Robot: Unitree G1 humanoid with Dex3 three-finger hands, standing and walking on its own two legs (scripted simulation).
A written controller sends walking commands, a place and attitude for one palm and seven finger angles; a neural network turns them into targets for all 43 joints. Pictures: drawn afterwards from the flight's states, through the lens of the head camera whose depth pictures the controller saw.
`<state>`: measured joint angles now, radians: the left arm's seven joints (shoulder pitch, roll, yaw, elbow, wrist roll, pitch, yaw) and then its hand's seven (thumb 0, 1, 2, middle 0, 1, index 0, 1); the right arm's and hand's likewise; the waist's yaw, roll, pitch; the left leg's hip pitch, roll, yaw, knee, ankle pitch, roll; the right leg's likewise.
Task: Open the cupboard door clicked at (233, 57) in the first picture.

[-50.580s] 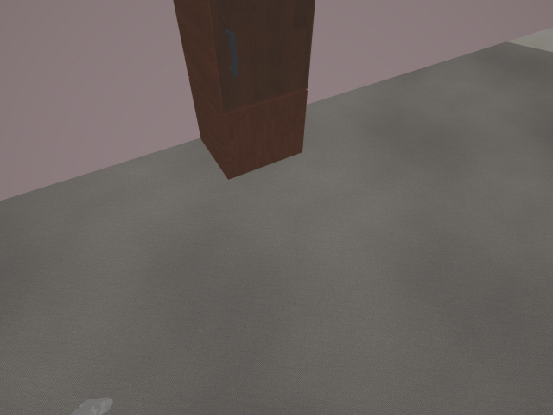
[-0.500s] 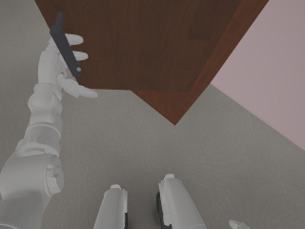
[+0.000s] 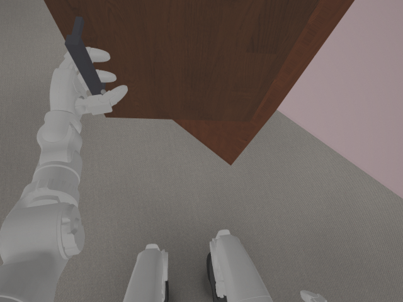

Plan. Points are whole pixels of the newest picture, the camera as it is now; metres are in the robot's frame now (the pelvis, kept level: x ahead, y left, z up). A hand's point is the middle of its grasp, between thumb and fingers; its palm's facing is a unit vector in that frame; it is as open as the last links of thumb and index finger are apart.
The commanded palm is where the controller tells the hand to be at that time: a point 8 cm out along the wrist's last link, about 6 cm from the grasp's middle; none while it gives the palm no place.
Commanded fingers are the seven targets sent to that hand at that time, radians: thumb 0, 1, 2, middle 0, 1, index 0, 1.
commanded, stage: close the thumb around the handle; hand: left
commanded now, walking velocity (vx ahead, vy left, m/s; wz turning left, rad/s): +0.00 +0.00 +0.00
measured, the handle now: (91, 64) +0.56 +0.17 +0.05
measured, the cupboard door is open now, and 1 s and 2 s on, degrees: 40 61 80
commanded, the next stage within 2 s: pull the door open along its arc in 0.26 s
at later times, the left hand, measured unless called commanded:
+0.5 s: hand (101, 94) +0.50 +0.15 +0.03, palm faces -0.08 -1.00 -0.02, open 5.6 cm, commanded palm +0.46 +0.20 +0.04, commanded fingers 0.00 0.90 0.90 -0.40 -1.35 -0.40 -1.35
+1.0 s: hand (121, 158) +0.37 +0.11 +0.04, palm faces +0.19 -0.98 +0.05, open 5.8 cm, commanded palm +0.32 +0.16 +0.04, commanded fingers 0.00 0.90 0.90 -0.40 -1.35 -0.40 -1.35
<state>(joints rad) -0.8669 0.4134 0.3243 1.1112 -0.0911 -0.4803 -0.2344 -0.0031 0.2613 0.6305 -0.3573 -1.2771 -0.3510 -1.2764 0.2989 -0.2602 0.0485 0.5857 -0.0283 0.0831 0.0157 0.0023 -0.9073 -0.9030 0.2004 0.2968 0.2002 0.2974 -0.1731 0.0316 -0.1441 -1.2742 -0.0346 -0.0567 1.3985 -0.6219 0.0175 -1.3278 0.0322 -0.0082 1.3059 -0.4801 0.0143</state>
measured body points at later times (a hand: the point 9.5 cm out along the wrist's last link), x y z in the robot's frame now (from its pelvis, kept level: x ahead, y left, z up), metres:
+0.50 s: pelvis +0.00 +0.00 +0.00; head +0.16 +0.02 +0.42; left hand +0.50 +0.21 +0.04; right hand +0.05 -0.26 -0.12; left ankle +0.01 +0.10 -0.60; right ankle +0.06 -0.13 -0.60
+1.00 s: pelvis +0.02 -0.01 +0.02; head +0.13 +0.00 +0.46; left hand +0.35 +0.16 +0.04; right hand +0.18 -0.24 -0.09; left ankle +0.01 +0.10 -0.60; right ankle +0.06 -0.13 -0.60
